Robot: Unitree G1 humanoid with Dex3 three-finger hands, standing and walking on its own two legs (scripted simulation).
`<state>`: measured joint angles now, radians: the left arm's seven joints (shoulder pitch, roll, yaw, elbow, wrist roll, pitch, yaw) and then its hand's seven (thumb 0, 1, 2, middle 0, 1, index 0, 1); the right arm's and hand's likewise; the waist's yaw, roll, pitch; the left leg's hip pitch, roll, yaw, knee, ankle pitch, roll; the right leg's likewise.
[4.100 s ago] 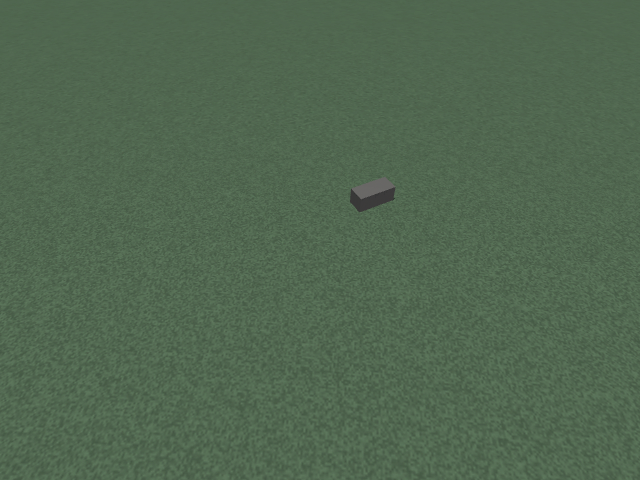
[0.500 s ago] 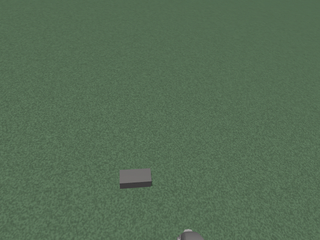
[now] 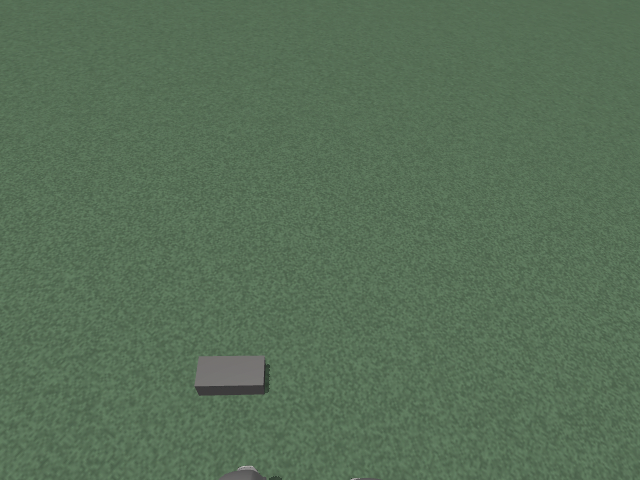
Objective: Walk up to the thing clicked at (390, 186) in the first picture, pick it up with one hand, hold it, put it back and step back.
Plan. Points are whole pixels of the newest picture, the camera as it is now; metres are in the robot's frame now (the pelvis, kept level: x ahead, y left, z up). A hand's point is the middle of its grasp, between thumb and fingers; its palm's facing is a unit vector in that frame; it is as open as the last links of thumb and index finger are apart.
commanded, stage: walk up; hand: left
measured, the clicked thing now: (231, 375) +0.50 +0.22 -0.70
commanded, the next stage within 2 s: none
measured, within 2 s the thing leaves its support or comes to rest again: neither
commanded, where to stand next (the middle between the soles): +0.12 -0.08 m, yaw +4 degrees
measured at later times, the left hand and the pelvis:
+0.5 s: hand out of the picture +0.12 +0.13 -0.14, palm faces +0.00 -0.91 -0.42, open 7.4 cm; pelvis +0.06 -0.15 +0.00, yaw +2 degrees
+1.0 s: hand out of the picture +0.13 +0.17 -0.14, palm faces +0.03 -0.90 -0.43, open 7.4 cm; pelvis +0.07 -0.11 +0.00, yaw +4 degrees
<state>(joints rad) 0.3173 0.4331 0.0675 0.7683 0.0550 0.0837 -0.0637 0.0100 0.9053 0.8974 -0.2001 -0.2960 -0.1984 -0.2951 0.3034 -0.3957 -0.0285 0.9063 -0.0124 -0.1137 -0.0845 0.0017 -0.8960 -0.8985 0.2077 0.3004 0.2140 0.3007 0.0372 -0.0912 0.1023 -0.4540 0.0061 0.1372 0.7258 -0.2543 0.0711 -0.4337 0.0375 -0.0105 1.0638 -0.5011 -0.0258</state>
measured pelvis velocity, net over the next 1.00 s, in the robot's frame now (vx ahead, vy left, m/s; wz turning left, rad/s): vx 0.07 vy -0.11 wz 0.07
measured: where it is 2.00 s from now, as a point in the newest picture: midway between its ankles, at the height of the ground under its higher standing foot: outside the picture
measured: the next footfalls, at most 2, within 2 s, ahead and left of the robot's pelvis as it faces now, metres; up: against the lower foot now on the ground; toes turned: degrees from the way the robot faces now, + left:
right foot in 0.26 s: +0.15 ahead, -0.26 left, +0.00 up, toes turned +3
left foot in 0.64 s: +0.12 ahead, +0.00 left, +0.00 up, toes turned +6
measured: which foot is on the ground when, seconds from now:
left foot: down 0.00-0.26, up 0.28-0.62, down 0.64-1.00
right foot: up 0.00-0.24, down 0.26-1.00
